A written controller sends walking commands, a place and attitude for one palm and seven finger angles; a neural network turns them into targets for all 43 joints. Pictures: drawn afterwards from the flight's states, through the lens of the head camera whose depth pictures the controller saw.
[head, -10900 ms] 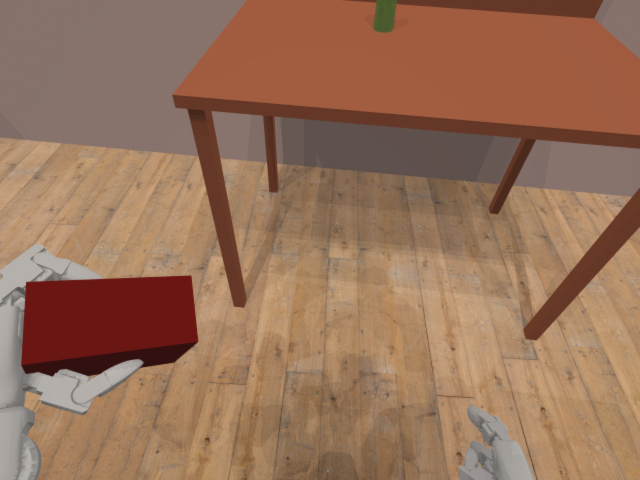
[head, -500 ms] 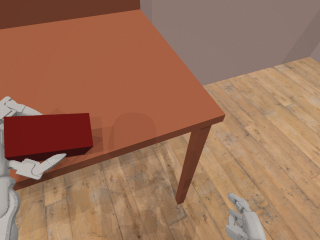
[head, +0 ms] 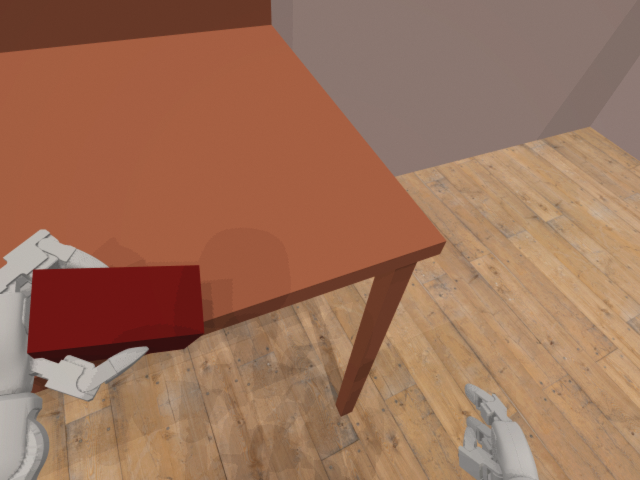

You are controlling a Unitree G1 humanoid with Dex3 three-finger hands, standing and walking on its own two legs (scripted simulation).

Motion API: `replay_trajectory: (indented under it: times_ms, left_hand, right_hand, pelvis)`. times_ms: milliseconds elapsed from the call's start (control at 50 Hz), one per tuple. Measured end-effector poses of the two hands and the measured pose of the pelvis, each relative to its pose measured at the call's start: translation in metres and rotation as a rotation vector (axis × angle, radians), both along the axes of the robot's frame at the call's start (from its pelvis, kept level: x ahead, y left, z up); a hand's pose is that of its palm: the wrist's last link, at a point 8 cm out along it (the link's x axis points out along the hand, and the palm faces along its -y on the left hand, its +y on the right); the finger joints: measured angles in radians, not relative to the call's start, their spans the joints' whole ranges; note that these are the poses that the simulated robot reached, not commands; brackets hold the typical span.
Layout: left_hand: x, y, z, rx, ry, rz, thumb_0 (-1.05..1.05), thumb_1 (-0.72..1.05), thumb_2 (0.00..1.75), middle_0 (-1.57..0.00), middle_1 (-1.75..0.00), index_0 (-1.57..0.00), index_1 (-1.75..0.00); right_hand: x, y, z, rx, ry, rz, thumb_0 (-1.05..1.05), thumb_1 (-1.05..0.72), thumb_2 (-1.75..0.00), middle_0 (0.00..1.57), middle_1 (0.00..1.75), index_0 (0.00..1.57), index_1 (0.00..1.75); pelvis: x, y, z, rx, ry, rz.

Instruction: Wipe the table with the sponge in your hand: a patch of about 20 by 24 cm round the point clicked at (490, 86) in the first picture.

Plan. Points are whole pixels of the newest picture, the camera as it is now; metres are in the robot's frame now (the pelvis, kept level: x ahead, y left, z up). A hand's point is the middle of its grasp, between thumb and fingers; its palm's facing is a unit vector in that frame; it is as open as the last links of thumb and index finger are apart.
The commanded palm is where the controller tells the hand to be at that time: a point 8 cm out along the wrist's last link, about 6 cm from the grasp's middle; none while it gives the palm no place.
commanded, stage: look again from close up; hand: left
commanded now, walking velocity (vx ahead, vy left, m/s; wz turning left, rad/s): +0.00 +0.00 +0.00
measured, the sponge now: (146, 314) +0.24 +0.20 +0.13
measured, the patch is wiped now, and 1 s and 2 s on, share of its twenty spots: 0.00 0.00 0.00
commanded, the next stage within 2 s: come to a stop and stand still in 0.08 s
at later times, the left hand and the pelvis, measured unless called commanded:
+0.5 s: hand (8, 258) +0.23 +0.29 +0.21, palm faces +0.52 -0.75 -0.40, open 10.2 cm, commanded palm +0.14 +0.29 +0.17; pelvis -0.01 +0.00 -0.01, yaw +2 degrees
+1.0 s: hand (37, 366) +0.17 +0.26 +0.15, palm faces +0.42 -0.84 -0.34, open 10.2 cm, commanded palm +0.11 +0.29 +0.17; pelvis -0.04 +0.00 +0.00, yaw +2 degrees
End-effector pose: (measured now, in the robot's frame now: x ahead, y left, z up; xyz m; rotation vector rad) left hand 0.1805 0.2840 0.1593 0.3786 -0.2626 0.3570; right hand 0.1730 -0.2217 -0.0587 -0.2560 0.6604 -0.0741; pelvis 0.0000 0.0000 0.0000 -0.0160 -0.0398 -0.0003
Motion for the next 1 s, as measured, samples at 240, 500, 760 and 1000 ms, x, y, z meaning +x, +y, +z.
replay_trajectory:
  times_ms: [240,500,760,1000]
  left_hand:
    - [-0.007,0.020,0.012,0.063,-0.011,0.011,-0.01,-0.51,1.01,-0.72,-1.34,-0.75,-1.34]
    - [0.007,0.038,0.061,0.224,-0.197,0.078,-0.01,-0.51,1.02,-0.72,-1.34,-0.75,-1.34]
    - [-0.040,0.021,0.011,0.117,-0.017,0.034,-0.01,-0.51,1.02,-0.72,-1.34,-0.75,-1.34]
    - [-0.052,0.012,0.005,0.044,-0.014,0.038,-0.01,-0.51,1.02,-0.72,-1.34,-0.75,-1.34]
  right_hand:
    - [0.002,0.022,0.000,0.026,0.008,0.020,0.01,-0.90,-0.90,0.20,0.30,0.21,0.30]
    - [-0.018,0.023,-0.024,0.079,0.068,0.118,0.01,-0.90,-0.90,0.21,0.30,0.21,0.30]
    - [-0.042,-0.018,-0.027,-0.036,0.124,0.098,0.01,-0.90,-0.90,0.20,0.30,0.20,0.30]
    - [-0.025,0.013,-0.012,0.018,-0.004,0.110,0.01,-0.90,-0.90,0.20,0.30,0.21,0.30]
  pelvis:
    - [0.000,0.010,0.001,-0.002,-0.002,0.000]
    - [-0.008,0.002,-0.007,0.010,0.039,0.028]
    - [-0.024,-0.003,-0.008,0.010,0.043,0.051]
    - [-0.039,0.004,-0.005,0.016,0.011,0.040]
